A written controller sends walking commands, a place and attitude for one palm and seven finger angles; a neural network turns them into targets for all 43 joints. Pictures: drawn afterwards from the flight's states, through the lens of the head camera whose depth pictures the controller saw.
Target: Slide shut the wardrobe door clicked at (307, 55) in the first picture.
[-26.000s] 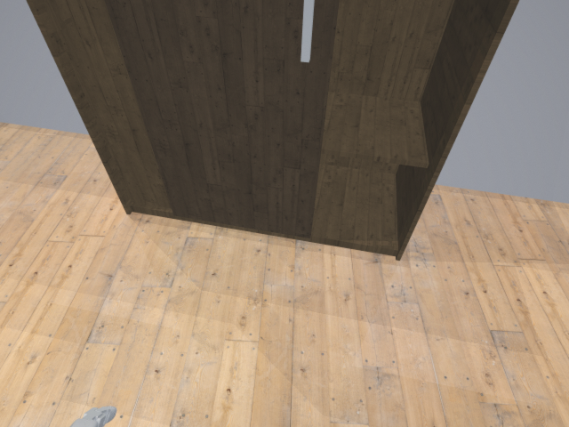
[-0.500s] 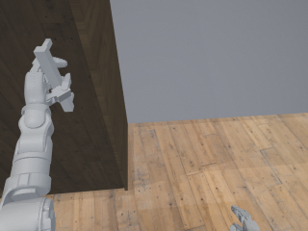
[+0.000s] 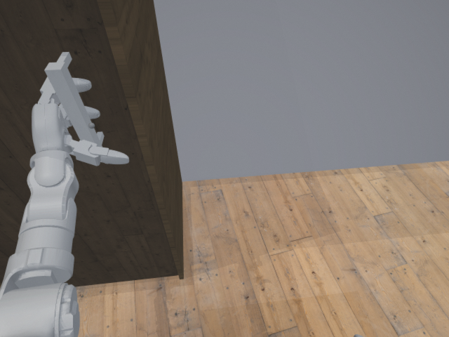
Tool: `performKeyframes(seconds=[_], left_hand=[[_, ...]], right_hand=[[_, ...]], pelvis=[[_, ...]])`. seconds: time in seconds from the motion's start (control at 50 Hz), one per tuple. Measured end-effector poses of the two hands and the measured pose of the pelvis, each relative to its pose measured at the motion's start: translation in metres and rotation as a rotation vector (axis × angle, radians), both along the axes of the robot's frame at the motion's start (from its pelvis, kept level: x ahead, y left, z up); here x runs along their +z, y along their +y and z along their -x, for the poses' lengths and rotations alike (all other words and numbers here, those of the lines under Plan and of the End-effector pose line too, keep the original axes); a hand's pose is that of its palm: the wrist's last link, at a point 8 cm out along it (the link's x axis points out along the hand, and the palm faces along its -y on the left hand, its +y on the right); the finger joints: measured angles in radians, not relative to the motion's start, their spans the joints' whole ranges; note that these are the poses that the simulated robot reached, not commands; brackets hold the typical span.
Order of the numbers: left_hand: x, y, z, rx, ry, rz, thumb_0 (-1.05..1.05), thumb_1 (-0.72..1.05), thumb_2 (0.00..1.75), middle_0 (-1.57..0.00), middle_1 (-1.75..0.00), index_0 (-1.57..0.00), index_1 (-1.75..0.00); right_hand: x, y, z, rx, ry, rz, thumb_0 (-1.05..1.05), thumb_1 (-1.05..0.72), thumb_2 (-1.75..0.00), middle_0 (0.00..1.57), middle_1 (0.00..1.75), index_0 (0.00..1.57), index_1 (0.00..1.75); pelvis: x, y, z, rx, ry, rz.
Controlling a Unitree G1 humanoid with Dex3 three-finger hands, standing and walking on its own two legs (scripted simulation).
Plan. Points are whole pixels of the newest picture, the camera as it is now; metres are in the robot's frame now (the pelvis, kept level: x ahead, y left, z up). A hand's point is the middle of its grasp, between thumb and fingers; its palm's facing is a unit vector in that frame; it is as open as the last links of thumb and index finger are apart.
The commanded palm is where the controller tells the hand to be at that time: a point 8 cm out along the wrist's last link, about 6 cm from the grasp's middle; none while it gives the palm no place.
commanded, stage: loosen the grip on the handle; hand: left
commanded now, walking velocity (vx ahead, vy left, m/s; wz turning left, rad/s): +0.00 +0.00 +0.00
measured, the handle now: (82, 110) +0.44 +0.27 +0.18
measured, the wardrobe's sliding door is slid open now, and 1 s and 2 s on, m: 0.00 0.00 0.00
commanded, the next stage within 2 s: slip the hand off the handle in 0.02 s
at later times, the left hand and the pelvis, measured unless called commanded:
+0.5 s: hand (58, 131) +0.39 +0.30 +0.17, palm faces +0.44 -0.89 -0.15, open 14.4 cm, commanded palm +0.35 +0.34 +0.18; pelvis +0.02 +0.01 +0.00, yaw -1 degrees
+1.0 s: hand (46, 146) +0.36 +0.31 +0.17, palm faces +0.35 -0.92 -0.15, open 14.7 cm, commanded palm +0.30 +0.36 +0.18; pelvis +0.02 +0.02 +0.00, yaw -1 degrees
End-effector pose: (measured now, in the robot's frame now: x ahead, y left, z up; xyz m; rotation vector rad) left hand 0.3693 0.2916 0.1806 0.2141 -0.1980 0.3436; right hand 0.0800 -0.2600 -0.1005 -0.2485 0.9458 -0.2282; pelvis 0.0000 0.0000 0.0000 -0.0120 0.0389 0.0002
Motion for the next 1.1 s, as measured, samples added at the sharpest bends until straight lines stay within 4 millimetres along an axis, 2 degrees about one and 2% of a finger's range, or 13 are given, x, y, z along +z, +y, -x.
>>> performKeyframes(seconds=[0.08,0.26,0.36,0.48,0.62,0.74,0.84,0.98,1.1], left_hand=[[-0.001,0.002,0.0,-0.012,-0.006,0.012,-0.01,-0.53,0.21,-0.47,-1.33,-0.32,-1.22],[0.001,0.004,0.0,-0.025,0.01,0.027,-0.02,-0.55,0.2,-0.48,-1.3,-0.33,-1.2],[0.0,0.011,0.003,-0.011,0.03,0.053,-0.02,-0.55,0.2,-0.47,-1.27,-0.34,-1.2],[-0.004,0.042,0.015,0.086,0.059,0.052,-0.02,-0.55,0.2,-0.42,-1.23,-0.31,-1.18],[-0.002,0.081,0.031,0.137,0.059,0.029,-0.02,-0.55,0.2,-0.32,-1.18,-0.27,-1.16],[0.0,0.088,0.027,0.079,0.051,0.026,-0.02,-0.55,0.2,-0.29,-1.18,-0.25,-1.15],[-0.002,0.085,0.029,0.05,0.035,0.031,-0.02,-0.55,0.2,-0.28,-1.19,-0.25,-1.15],[-0.009,0.061,0.041,-0.002,0.01,0.029,-0.02,-0.55,0.2,-0.26,-1.16,-0.25,-1.15],[-0.008,0.067,0.07,0.067,0.004,0.026,-0.02,-0.55,0.2,-0.26,-1.15,-0.25,-1.15]], right_hand=[[0.001,0.01,-0.018,0.017,-0.017,-0.009,0.02,-0.9,-0.9,0.2,0.3,0.2,0.3],[0.014,0.033,-0.076,0.069,-0.131,-0.033,0.01,-0.9,-0.9,0.2,0.3,0.2,0.3],[0.022,0.038,-0.093,0.069,-0.178,-0.038,0.01,-0.9,-0.9,0.2,0.3,0.2,0.3],[0.024,0.033,-0.089,0.061,-0.165,-0.023,0.01,-0.9,-0.9,0.2,0.3,0.2,0.3],[0.012,0.02,-0.062,0.058,-0.068,0.015,0.01,-0.9,-0.9,0.2,0.3,0.2,0.3],[0.004,0.011,-0.037,0.04,0.004,0.046,0.01,-0.9,-0.9,0.2,0.3,0.2,0.3],[0.002,0.012,-0.027,0.021,0.005,0.039,0.01,-0.9,-0.9,0.2,0.3,0.2,0.3],[0.006,0.026,-0.041,0.02,-0.078,-0.001,0.01,-0.9,-0.9,0.2,0.3,0.2,0.3],[0.016,0.042,-0.071,0.058,-0.175,-0.032,0.01,-0.9,-0.9,0.2,0.3,0.2,0.3]], pelvis=[[0.001,0.004,-0.01,-0.001,0.001,-0.001],[0.002,0.011,-0.02,-0.004,0.005,-0.005],[0.003,0.011,-0.023,-0.011,0.002,-0.006],[0.003,0.008,-0.022,-0.011,0.0,-0.005],[0.001,0.007,-0.017,0.01,0.009,0.003],[-0.001,0.009,-0.012,0.024,0.026,0.012],[-0.002,0.013,-0.012,0.015,0.034,0.014],[-0.002,0.019,-0.015,-0.007,0.021,0.009],[-0.001,0.02,-0.018,-0.017,0.004,0.005]])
